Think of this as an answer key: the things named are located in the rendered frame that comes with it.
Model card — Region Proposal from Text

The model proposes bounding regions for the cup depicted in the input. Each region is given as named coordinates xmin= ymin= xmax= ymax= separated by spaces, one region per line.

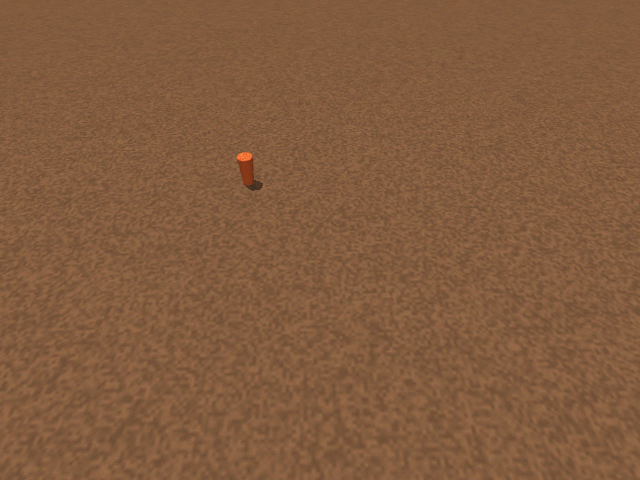
xmin=237 ymin=152 xmax=254 ymax=185

